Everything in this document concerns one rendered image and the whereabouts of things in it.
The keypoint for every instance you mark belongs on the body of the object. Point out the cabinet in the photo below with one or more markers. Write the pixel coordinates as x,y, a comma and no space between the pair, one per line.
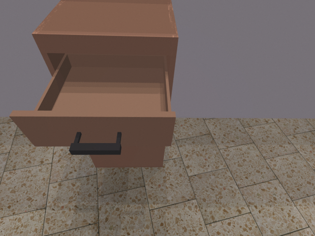
118,27

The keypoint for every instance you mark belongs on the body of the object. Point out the drawer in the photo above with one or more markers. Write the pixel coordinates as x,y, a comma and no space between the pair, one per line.
100,95

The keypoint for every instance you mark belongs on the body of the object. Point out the handle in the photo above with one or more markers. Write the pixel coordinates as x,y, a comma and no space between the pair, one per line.
77,148

